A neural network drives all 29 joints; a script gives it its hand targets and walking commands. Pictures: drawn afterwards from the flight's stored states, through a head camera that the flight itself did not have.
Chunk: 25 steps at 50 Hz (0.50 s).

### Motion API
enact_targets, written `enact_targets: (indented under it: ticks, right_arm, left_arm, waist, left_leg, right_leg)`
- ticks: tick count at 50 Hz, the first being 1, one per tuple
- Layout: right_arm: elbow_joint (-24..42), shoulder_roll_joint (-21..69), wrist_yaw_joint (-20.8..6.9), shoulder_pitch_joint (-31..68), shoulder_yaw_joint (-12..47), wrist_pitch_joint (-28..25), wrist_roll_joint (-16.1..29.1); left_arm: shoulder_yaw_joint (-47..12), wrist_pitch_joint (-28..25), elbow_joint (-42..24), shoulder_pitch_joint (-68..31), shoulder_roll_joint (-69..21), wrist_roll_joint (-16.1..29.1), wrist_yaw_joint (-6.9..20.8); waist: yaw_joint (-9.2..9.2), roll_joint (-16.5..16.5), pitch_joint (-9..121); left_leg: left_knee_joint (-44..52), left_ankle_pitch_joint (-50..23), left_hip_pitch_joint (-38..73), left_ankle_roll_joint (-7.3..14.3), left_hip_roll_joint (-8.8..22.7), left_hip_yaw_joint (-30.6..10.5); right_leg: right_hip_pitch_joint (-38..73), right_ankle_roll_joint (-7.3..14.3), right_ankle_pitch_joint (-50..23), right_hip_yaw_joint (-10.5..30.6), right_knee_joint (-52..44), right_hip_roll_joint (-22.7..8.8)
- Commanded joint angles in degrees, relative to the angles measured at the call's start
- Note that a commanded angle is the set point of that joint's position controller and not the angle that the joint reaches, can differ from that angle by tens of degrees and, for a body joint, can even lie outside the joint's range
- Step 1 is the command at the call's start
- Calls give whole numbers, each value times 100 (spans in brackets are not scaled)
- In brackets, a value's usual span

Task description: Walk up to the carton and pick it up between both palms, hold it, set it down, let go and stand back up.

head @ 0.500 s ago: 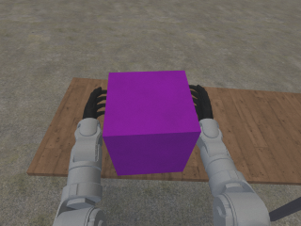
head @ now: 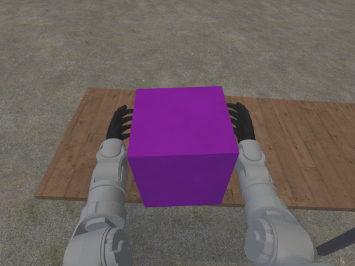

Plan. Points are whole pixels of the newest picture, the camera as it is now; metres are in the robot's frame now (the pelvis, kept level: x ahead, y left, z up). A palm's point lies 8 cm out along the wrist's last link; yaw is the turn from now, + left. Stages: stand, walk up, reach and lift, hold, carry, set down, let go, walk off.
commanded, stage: set down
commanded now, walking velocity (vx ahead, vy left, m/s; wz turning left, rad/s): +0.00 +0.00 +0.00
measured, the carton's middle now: (181, 150) +0.40 +0.00 +0.03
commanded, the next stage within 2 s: none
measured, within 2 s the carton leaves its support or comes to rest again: rests again in 0.44 s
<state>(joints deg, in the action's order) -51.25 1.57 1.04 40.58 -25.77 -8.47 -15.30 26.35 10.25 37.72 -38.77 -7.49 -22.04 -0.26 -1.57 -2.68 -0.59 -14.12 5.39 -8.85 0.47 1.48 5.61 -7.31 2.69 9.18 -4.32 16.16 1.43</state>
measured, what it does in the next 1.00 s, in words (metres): stands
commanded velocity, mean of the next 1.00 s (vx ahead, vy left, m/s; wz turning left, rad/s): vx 0.00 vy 0.00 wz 0.00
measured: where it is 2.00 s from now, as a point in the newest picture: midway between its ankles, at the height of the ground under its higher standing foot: outside the picture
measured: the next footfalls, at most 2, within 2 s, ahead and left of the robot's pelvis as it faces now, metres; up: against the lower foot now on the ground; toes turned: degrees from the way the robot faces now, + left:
none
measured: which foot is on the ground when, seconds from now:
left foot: down 0.00-1.00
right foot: down 0.00-1.00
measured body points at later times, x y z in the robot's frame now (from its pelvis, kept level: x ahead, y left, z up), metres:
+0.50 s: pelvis +0.02 +0.01 +0.00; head +0.06 +0.01 +0.45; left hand +0.42 +0.16 +0.07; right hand +0.43 -0.15 +0.07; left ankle +0.02 +0.12 -0.75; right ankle +0.00 -0.08 -0.75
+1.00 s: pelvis +0.01 +0.01 +0.00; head +0.05 +0.02 +0.45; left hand +0.41 +0.16 +0.07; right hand +0.41 -0.15 +0.06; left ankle +0.02 +0.12 -0.75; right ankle +0.00 -0.08 -0.75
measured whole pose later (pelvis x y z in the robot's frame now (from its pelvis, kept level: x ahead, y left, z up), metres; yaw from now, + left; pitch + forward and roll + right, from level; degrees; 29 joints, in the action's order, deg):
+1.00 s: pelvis +0.01 +0.01 +0.00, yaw -2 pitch +3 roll +0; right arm -50.7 2.9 -1.8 37.0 -29.2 -12.5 -18.3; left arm 27.8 4.2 35.8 -35.7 -10.5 -24.6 -1.1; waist -2.4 -1.9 -1.4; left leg -15.4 7.0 -10.9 0.7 1.7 7.7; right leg -9.2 2.2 9.2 -3.2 15.7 1.3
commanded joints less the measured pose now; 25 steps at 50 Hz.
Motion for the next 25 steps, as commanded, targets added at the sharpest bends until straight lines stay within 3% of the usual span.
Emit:
enact_targets:
  ticks: [1,4,5,7,11,12,19,21,25]
  right_arm:
    - [374,2938,-756,3006,1374,-117,-299]
    - [222,2939,-739,2796,1385,-180,-320]
    - [-323,2642,-785,2386,1095,-83,-336]
    - [-234,2573,-823,2189,1114,-162,-286]
    - [0,2623,-765,2300,1245,-510,-276]
    - [-46,2729,-755,2171,1335,-504,-284]
    - [372,2698,-631,2518,2154,-723,7]
    - [421,2649,-590,2516,2276,-780,20]
    - [257,2710,-564,2326,2167,-742,-55]
  left_arm:
    - [-1175,-498,-423,-3136,-2058,-10,344]
    - [-1275,-593,-441,-2977,-2190,-4,331]
    - [-1374,-517,-660,-2814,-2317,-70,265]
    - [-1632,-478,-829,-2674,-2416,-29,157]
    - [-2061,-651,-933,-2644,-2674,171,42]
    - [-1987,-700,-828,-2565,-2634,99,14]
    - [-1777,-655,-475,-1686,-2449,76,246]
    - [-1752,-676,-469,-1627,-2433,94,276]
    - [-1675,-757,-413,-1749,-2462,81,296]
  waist:
    - [-190,-106,2181]
    - [-96,47,2287]
    - [8,357,1902]
    - [83,381,2116]
    - [235,403,2897]
    - [191,445,2811]
    - [-205,-18,2346]
    - [-208,-135,2335]
    - [-143,-161,2343]
  left_leg:
    - [260,176,41,370,-79,206]
    - [114,-453,389,243,-49,160]
    - [27,-571,1229,47,72,133]
    - [-283,-1256,1907,-68,108,103]
    - [-684,-2487,2080,-265,127,63]
    - [-714,-2581,1914,-236,104,59]
    - [-405,-1712,164,87,-55,104]
    - [-304,-1492,57,121,-67,135]
    - [-209,-1230,234,122,-25,149]
  right_leg:
    - [1257,-665,-1261,222,28,-322]
    - [1235,-619,-1843,136,111,-251]
    - [801,-488,-1374,-7,35,-148]
    - [136,-415,-1158,-156,-160,-47]
    - [-101,-333,-2066,-259,-41,106]
    - [124,-306,-2318,-208,-5,79]
    - [1456,-511,-3919,43,493,-114]
    - [1588,-546,-4030,93,507,-135]
    - [1370,-515,-3524,128,358,-131]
